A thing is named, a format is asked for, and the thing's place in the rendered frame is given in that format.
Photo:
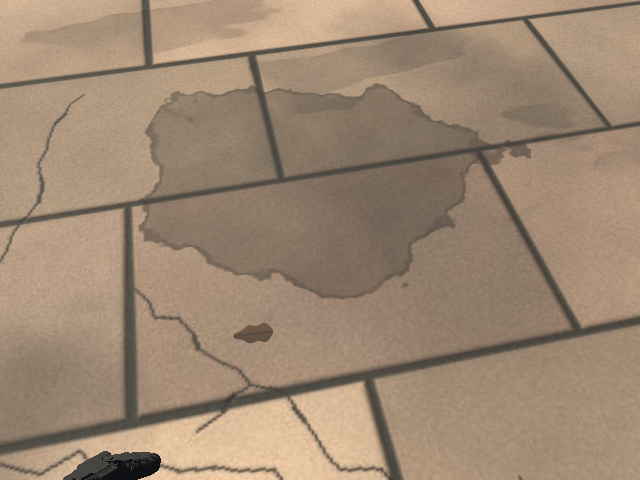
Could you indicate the left robot hand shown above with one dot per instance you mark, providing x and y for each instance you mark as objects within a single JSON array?
[{"x": 124, "y": 466}]

